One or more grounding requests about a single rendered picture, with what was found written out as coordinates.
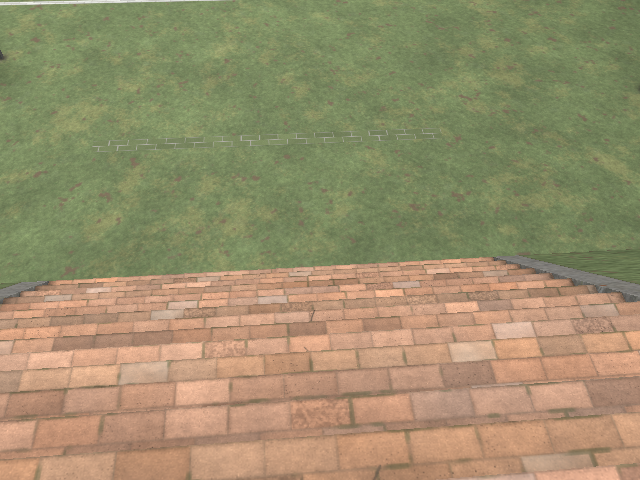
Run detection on stairs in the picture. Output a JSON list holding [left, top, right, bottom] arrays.
[[0, 257, 640, 480]]

